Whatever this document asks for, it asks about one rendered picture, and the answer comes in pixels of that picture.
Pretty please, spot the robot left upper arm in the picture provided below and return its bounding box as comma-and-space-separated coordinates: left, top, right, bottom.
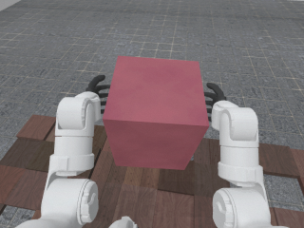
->
15, 178, 99, 228

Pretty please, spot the carton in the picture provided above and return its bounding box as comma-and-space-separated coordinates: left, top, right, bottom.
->
103, 55, 210, 170

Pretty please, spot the robot left hand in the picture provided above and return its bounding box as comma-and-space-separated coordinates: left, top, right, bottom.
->
85, 75, 110, 114

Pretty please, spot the robot right upper arm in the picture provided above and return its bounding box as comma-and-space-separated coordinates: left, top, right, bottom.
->
213, 187, 289, 228

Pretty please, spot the robot left forearm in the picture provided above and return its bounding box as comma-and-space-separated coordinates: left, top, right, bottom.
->
41, 91, 102, 215

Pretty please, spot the robot right forearm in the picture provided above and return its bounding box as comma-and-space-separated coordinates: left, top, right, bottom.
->
211, 100, 271, 222

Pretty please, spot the left robot shin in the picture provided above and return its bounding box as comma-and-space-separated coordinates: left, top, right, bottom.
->
121, 216, 133, 222

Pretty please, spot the robot right hand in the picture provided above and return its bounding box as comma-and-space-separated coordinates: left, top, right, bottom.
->
203, 83, 227, 122

